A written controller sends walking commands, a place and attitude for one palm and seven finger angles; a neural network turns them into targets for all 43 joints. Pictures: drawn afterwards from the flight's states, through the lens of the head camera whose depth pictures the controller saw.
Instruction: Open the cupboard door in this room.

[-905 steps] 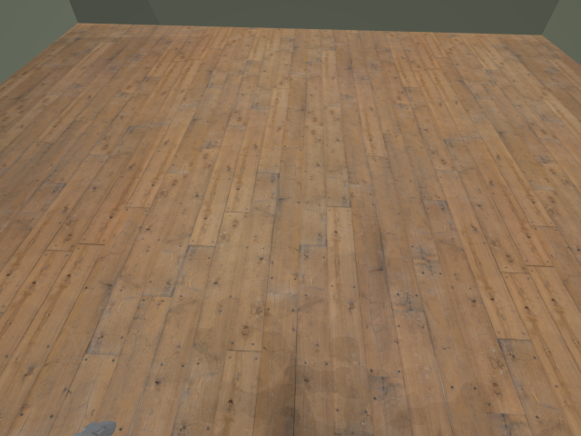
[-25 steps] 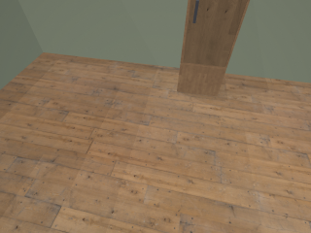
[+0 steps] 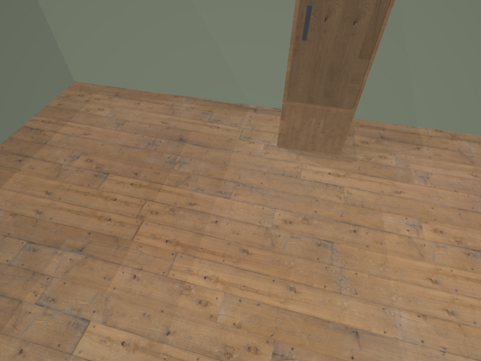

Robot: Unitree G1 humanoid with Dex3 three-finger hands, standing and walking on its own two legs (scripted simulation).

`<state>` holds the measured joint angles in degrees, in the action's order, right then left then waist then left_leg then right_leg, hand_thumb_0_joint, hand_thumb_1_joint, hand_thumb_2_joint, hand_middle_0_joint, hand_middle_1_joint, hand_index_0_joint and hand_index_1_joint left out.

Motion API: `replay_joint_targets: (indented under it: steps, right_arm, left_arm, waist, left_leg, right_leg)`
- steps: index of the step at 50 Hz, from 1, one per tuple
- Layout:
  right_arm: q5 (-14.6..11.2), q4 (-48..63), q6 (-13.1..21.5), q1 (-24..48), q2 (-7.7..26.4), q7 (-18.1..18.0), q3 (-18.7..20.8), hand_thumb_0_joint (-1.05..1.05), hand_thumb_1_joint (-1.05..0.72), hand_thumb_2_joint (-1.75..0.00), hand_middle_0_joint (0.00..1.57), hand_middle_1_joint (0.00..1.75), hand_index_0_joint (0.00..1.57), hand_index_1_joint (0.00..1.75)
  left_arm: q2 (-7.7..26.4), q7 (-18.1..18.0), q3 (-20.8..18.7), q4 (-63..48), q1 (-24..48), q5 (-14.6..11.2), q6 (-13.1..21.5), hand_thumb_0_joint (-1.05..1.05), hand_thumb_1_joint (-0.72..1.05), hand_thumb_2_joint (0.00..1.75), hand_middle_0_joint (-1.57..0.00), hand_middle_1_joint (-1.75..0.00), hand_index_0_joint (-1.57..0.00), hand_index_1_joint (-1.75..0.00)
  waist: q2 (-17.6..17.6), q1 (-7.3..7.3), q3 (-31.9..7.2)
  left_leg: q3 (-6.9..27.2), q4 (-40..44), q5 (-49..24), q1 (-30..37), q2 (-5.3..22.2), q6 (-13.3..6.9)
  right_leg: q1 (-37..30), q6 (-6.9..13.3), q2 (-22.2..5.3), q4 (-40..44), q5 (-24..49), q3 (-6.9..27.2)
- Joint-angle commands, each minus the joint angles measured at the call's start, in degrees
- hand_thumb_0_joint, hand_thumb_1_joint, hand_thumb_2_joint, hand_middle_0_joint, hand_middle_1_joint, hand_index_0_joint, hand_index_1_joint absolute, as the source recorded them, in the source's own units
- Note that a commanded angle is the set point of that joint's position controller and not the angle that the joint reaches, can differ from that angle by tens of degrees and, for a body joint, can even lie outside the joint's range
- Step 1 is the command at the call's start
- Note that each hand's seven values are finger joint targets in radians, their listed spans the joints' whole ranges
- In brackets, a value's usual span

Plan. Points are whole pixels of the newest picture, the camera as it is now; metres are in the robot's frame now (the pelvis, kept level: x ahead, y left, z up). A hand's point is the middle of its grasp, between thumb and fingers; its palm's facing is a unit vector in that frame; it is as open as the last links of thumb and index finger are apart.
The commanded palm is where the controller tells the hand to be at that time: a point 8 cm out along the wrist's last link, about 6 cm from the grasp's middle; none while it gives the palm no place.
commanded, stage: stand and wait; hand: left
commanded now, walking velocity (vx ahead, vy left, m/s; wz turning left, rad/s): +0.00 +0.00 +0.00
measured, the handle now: (307, 21) +1.43 -0.20 +0.00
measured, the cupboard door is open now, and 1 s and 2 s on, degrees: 0 0 0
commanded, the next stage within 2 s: turn or walk to find it in 0.22 s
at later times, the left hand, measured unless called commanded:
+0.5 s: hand out of the picture +0.05 +0.22 -0.17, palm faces +0.05 -0.95 -0.29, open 7.4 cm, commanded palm none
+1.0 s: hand out of the picture +0.06 +0.17 -0.19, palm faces +0.06 -0.98 -0.21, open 7.4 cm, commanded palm none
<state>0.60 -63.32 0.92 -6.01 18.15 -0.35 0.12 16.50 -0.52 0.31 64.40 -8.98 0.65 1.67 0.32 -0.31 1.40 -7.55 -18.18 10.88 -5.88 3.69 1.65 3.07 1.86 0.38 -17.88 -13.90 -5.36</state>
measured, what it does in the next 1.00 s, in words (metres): steps on the spot: right foot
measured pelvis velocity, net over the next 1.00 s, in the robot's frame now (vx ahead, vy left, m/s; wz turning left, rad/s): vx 0.08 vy -0.01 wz -0.01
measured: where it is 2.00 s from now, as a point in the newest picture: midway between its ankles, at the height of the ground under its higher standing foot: (247, 342)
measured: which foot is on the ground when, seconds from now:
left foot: down 0.00-0.94, up 0.96-1.00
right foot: down 0.00-0.74, up 0.76-0.90, down 0.92-1.00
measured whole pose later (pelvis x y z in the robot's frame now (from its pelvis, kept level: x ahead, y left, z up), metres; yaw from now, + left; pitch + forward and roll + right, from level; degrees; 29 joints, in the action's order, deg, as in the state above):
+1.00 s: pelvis +0.08 -0.01 -0.02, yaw -1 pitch -1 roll +0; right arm 1.2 -68.3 -0.4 -22.4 10.5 -0.1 2.0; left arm 8.7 0.2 -2.2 64.0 -18.5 1.2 3.4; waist 2.0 -0.9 2.3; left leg -5.9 -50.1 28.1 -14.6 5.6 0.0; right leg 13.0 2.8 -1.3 -35.1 -21.3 -8.9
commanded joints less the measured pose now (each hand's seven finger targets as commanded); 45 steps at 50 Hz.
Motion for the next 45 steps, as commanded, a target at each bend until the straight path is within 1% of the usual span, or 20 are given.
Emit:
replay_joint_targets:
  steps: [1, 12, 17, 19, 21, 24, 26, 27, 29, 30, 32, 35, 37, 38, 39, 40, 41, 43, 44, 45]
  right_arm:
    - [0.0, 2.7, 0.6, 1.1, 10.6, -0.8, 2.0, 0.0, -0.9, -0.9, 0.2, 0.3, 0.2, 0.3]
    - [0.0, 3.0, 0.5, 1.5, 11.8, -0.8, 1.7, 0.0, -0.9, -0.9, 0.2, 0.3, 0.2, 0.3]
    - [0.2, 2.7, -1.0, -1.6, 5.5, -0.6, 0.4, 0.0, -0.9, -0.9, 0.2, 0.3, 0.2, 0.3]
    - [0.2, 3.0, -1.4, -2.3, 5.0, -0.6, 0.5, 0.0, -0.9, -0.9, 0.2, 0.3, 0.2, 0.3]
    - [0.2, 3.7, -1.8, -2.5, 4.6, -0.5, 0.8, 0.0, -0.9, -0.9, 0.2, 0.3, 0.2, 0.3]
    - [0.2, 3.8, -2.0, -2.5, 2.9, -0.6, 0.9, 0.0, -0.9, -0.9, 0.2, 0.3, 0.2, 0.3]
    - [0.1, 3.0, -1.9, -4.4, 2.1, -0.7, 1.1, 0.0, -0.9, -0.9, 0.2, 0.3, 0.2, 0.3]
    - [0.2, 1.9, -1.6, -5.6, 1.8, -0.6, 0.9, 0.0, -0.9, -0.9, 0.2, 0.3, 0.2, 0.3]
    - [0.3, 0.0, -0.8, -7.1, 0.9, -0.4, 0.7, 0.0, -0.9, -0.9, 0.2, 0.3, 0.2, 0.3]
    - [0.3, -0.4, -0.6, -7.7, 1.1, -0.3, 0.9, 0.0, -0.9, -0.9, 0.2, 0.3, 0.2, 0.3]
    - [0.5, -0.6, -0.5, -8.5, 0.8, -0.3, 1.5, 0.0, -0.9, -0.9, 0.2, 0.3, 0.2, 0.3]
    - [0.5, -0.8, -0.1, -11.9, 1.8, -0.5, 2.9, 0.0, -0.9, -0.9, 0.2, 0.3, 0.2, 0.3]
    - [0.6, -1.3, 0.5, -16.0, 3.2, -0.9, 3.7, 0.0, -0.9, -0.9, 0.2, 0.3, 0.2, 0.3]
    - [0.7, -1.6, 0.9, -18.2, 3.3, -1.0, 4.0, 0.0, -0.9, -0.9, 0.2, 0.3, 0.2, 0.3]
    - [0.8, -1.9, 1.1, -19.5, 3.0, -1.1, 4.1, 0.0, -0.9, -0.9, 0.2, 0.3, 0.2, 0.3]
    - [0.9, -1.9, 1.4, -19.7, 2.6, -1.1, 4.1, 0.0, -0.9, -0.9, 0.2, 0.3, 0.2, 0.3]
    - [1.1, -1.6, 1.6, -18.9, 2.4, -1.1, 4.0, 0.0, -0.9, -0.9, 0.2, 0.3, 0.2, 0.3]
    - [1.1, -0.6, 1.7, -15.2, 1.9, -1.2, 3.6, 0.0, -0.9, -0.9, 0.2, 0.3, 0.2, 0.3]
    - [0.9, -0.3, 1.7, -13.1, 1.4, -1.2, 3.4, 0.0, -0.9, -0.9, 0.2, 0.3, 0.2, 0.3]
    - [0.8, 0.3, 1.7, -11.5, 0.4, -1.1, 3.3, 0.0, -0.9, -0.9, 0.2, 0.3, 0.2, 0.3]
  left_arm:
    - [12.5, -0.7, -2.5, -3.1, 1.1, 0.0, 1.0, 0.0, 0.9, 0.9, -0.2, -0.3, -0.2, -0.3]
    - [13.8, -0.5, -2.5, -3.3, 2.3, -0.2, 0.8, 0.0, 0.9, 0.9, -0.2, -0.3, -0.2, -0.3]
    - [8.5, -1.1, -1.7, -3.0, -0.4, -0.4, -0.9, 0.0, 0.9, 0.9, -0.2, -0.3, -0.2, -0.3]
    - [8.6, -1.3, -1.9, -3.4, -1.4, -0.5, -1.3, 0.0, 0.9, 0.9, -0.2, -0.3, -0.2, -0.3]
    - [9.1, -1.6, -2.4, -3.9, -2.4, -0.4, -1.5, 0.0, 0.9, 0.9, -0.2, -0.3, -0.2, -0.3]
    - [8.2, -1.6, -2.2, -3.9, -3.3, -0.3, -1.4, 0.0, 0.9, 0.9, -0.2, -0.3, -0.2, -0.3]
    - [7.2, -1.6, -2.0, -4.0, -2.3, -0.3, -1.3, 0.0, 0.9, 0.9, -0.2, -0.3, -0.2, -0.3]
    - [6.1, -1.5, -1.6, -3.6, -2.1, -0.4, -1.0, 0.0, 0.9, 0.9, -0.2, -0.3, -0.2, -0.3]
    - [3.4, -1.0, -1.1, -2.2, -3.4, -0.2, -0.8, 0.0, 0.9, 0.9, -0.2, -0.3, -0.2, -0.3]
    - [3.0, -0.7, -1.1, -1.4, -4.6, -0.1, -0.9, 0.0, 0.9, 0.9, -0.2, -0.3, -0.2, -0.3]
    - [1.8, -0.2, -1.4, -0.7, -5.8, 0.2, -1.0, 0.0, 0.9, 0.9, -0.2, -0.3, -0.2, -0.3]
    - [-0.1, 0.6, -1.8, -0.8, -7.4, 0.6, -0.7, 0.0, 0.9, 0.9, -0.2, -0.3, -0.2, -0.3]
    - [-2.4, 0.9, -1.6, -2.0, -6.6, 0.8, -0.5, 0.0, 0.9, 0.9, -0.2, -0.3, -0.2, -0.3]
    - [-3.0, 1.0, -1.6, -2.8, -5.4, 0.9, -0.5, 0.0, 0.9, 0.9, -0.2, -0.3, -0.2, -0.3]
    - [-3.1, 1.1, -1.8, -3.8, -3.4, 0.8, -0.3, 0.0, 0.9, 0.9, -0.2, -0.3, -0.2, -0.3]
    - [-3.1, 1.3, -2.1, -4.4, -2.2, 0.9, 0.0, 0.0, 0.9, 0.9, -0.2, -0.3, -0.2, -0.3]
    - [-3.9, 1.5, -2.3, -4.7, -2.4, 0.9, 0.2, 0.0, 0.9, 0.9, -0.2, -0.3, -0.2, -0.3]
    - [-5.2, 1.9, -2.5, -3.4, -6.4, 0.8, 0.4, 0.0, 0.9, 0.9, -0.2, -0.3, -0.2, -0.3]
    - [-5.5, 1.9, -2.6, -1.6, -11.3, 0.8, 0.4, 0.0, 0.9, 0.9, -0.2, -0.3, -0.2, -0.3]
    - [-4.2, 1.7, -3.1, 0.5, -17.1, 0.9, 0.7, 0.0, 0.9, 0.9, -0.2, -0.3, -0.2, -0.3]
  waist:
    - [-0.8, 0.51, -2.7]
    - [-1.3, 0.25, -3.6]
    - [-0.8, 0.07, -2.7]
    - [-1.3, -0.28, -2.6]
    - [-3.4, -0.73, -2.2]
    - [-6.3, -0.75, -0.7]
    - [-5.6, 0.34, -0.3]
    - [-3.6, 0.78, -1.2]
    - [0.3, 0.67, -1.3]
    - [1.2, 0.61, -0.2]
    - [2.3, 0.92, 4.8]
    - [6.1, 1.63, 7.2]
    - [11.2, 2.8, 7.3]
    - [11.2, 3.79, 6.9]
    - [10.6, 4.39, 7.0]
    - [8.2, 4.4, 6.5]
    - [7.6, 3.71, 5.9]
    - [6.4, 0.68, 4.2]
    - [4.2, -1.82, 3.1]
    - [-2.0, -4.52, 2.0]
  left_leg:
    - [5.8, 0.6, -13.2, 4.2, 6.2, -1.9]
    - [6.0, 0.8, -14.1, 4.3, 6.1, -1.9]
    - [5.5, -2.3, -15.6, 0.2, 5.4, -0.7]
    - [5.4, -4.6, -15.7, -2.3, 4.8, -0.4]
    - [5.0, -7.8, -13.6, -6.1, 3.7, -0.1]
    - [4.7, -10.9, -2.2, -8.0, 2.5, 0.1]
    - [5.3, -9.6, -4.2, -5.9, 3.0, -0.2]
    - [6.2, -7.0, -6.9, -3.1, 3.5, -0.5]
    - [7.4, -4.8, -4.2, -0.7, 4.3, -1.5]
    - [7.9, -4.3, 0.4, -1.1, 4.5, -2.1]
    - [8.9, -1.8, 11.9, -4.4, 5.2, -2.8]
    - [13.4, 2.3, 22.5, -4.3, 8.9, -5.3]
    - [20.8, 6.8, 25.3, -0.1, 14.4, -9.2]
    - [23.1, 7.3, 22.2, 3.2, 16.6, -11.4]
    - [23.5, 7.6, 19.0, 4.0, 18.3, -12.9]
    - [23.0, 7.1, 16.3, 4.3, 18.8, -13.2]
    - [20.4, 6.4, 13.4, 3.3, 18.4, -12.8]
    - [12.9, 3.9, 11.4, -3.4, 15.4, -10.0]
    - [8.8, -0.2, 12.6, -8.3, 12.7, -7.8]
    - [4.7, -8.3, 14.0, -14.3, 8.8, -5.3]
  right_leg:
    - [2.5, -0.4, -10.3, 3.1, 23.0, 6.9]
    - [0.3, -0.4, -10.4, 3.1, 24.4, 6.5]
    - [0.0, -1.5, -11.3, -0.3, 23.0, 3.7]
    - [-0.8, -1.3, -12.0, -1.9, 23.9, 3.2]
    - [-2.2, -0.3, -13.5, -2.5, 25.6, 3.5]
    - [-0.4, 2.4, -15.6, -1.7, 27.4, 5.2]
    - [2.3, 2.2, -14.7, -2.3, 24.2, 4.3]
    - [3.5, 0.9, -13.1, -1.8, 17.2, 3.6]
    - [4.9, -1.1, -9.8, -0.3, 1.2, 2.9]
    - [6.2, -1.1, -8.8, -0.5, -5.3, 2.9]
    - [9.7, -0.6, -7.6, -1.4, -12.2, 2.7]
    - [15.1, -0.3, -4.9, -9.0, -14.1, 0.6]
    - [22.0, -0.7, -2.4, -20.1, -12.3, -1.8]
    - [26.4, -0.6, -2.8, -25.8, -14.6, -1.0]
    - [29.1, -0.4, -4.0, -29.3, -16.9, 0.5]
    - [29.7, -0.3, -5.1, -29.8, -17.4, 1.5]
    - [28.1, -0.5, -5.7, -28.3, -17.1, 1.5]
    - [17.2, -1.0, -5.0, -19.9, -12.2, -0.6]
    - [8.4, -1.2, -3.5, -14.3, -6.3, -2.8]
    - [-0.5, -0.6, -3.7, -8.3, -2.7, -1.5]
